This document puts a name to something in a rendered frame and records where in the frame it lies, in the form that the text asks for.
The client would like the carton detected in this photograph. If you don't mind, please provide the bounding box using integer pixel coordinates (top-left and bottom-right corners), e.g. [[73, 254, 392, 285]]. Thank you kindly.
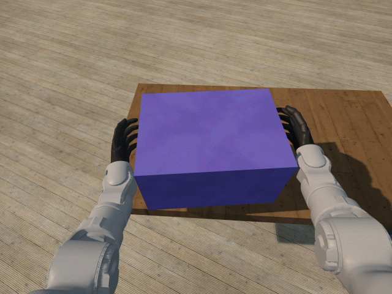
[[134, 89, 298, 210]]

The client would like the right robot hand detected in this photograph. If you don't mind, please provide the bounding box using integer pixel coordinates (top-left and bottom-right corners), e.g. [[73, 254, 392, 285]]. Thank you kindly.
[[276, 105, 314, 151]]

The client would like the left robot hand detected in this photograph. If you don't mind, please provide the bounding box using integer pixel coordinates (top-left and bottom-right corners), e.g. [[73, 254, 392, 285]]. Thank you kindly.
[[111, 118, 139, 163]]

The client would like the robot left forearm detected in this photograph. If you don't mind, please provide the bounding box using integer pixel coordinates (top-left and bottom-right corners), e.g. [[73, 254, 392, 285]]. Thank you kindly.
[[46, 161, 137, 285]]

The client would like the robot right forearm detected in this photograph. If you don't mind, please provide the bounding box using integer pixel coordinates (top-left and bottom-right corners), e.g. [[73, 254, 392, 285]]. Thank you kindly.
[[295, 145, 392, 247]]

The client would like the table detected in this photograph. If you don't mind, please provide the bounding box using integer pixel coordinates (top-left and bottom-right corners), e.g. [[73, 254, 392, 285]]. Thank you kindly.
[[102, 83, 392, 240]]

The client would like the left robot upper arm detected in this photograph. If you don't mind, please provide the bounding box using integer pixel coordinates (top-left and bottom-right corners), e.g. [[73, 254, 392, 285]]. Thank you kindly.
[[26, 239, 119, 294]]

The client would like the right robot upper arm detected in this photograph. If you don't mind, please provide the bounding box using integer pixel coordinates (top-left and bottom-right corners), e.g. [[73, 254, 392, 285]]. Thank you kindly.
[[314, 217, 392, 294]]

